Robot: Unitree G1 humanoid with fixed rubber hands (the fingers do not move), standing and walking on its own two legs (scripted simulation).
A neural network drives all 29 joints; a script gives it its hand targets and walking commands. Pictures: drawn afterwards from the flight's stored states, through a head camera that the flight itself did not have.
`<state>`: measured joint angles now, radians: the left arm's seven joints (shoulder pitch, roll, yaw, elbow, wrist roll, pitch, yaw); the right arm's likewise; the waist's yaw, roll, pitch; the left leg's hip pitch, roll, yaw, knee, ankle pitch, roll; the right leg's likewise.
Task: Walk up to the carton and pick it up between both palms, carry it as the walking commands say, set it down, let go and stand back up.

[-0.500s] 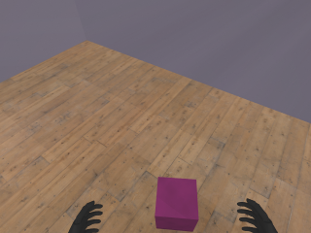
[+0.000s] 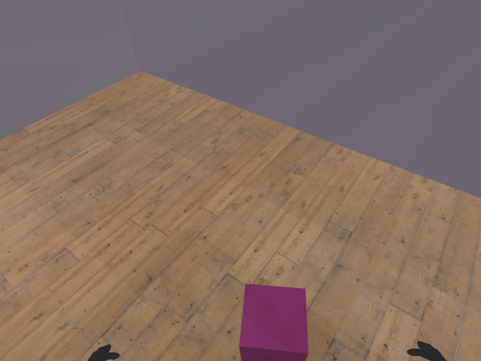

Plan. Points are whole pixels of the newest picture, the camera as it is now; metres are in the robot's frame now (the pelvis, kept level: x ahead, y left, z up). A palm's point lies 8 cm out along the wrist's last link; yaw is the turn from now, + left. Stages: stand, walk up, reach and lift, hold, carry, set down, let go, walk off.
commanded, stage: stand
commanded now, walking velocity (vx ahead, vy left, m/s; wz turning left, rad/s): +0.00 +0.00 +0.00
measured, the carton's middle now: (272, 328) +0.40 -0.05 -0.65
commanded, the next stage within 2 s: none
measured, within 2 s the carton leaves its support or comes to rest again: neither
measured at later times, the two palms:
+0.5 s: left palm out of the picture +0.10 +0.30 -0.09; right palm out of the picture +0.10 -0.30 -0.09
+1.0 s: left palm out of the picture +0.07 +0.31 -0.09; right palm out of the picture +0.08 -0.30 -0.09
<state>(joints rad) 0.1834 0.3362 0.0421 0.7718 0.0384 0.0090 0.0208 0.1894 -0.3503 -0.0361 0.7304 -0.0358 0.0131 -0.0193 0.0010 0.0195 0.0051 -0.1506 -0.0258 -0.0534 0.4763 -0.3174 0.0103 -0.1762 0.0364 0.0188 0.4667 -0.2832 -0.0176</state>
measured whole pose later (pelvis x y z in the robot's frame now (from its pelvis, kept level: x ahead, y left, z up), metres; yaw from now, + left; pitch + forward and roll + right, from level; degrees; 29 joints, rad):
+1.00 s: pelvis -0.02 +0.00 +0.01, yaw +0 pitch -2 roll +0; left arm 0.13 0.37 0.01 1.02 0.02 -0.01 0.01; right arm 0.16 -0.38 0.00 0.97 -0.02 -0.01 -0.02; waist 0.01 0.01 0.02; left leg -0.08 -0.03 -0.05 0.34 -0.22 0.01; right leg -0.11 0.03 0.02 0.34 -0.19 -0.02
